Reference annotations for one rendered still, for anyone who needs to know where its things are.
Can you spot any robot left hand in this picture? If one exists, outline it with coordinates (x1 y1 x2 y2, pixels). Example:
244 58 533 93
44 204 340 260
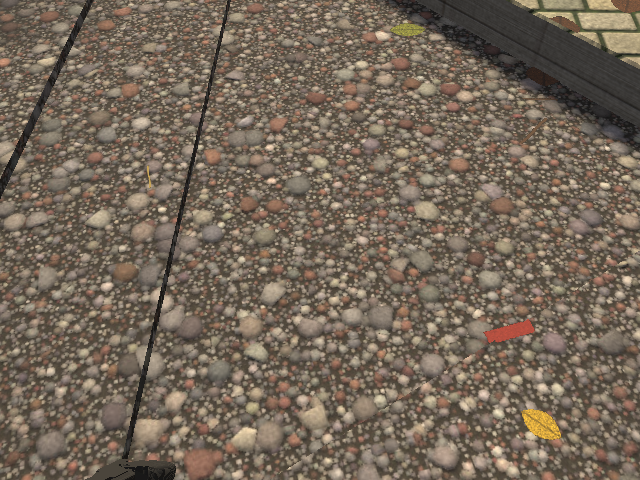
85 459 176 480

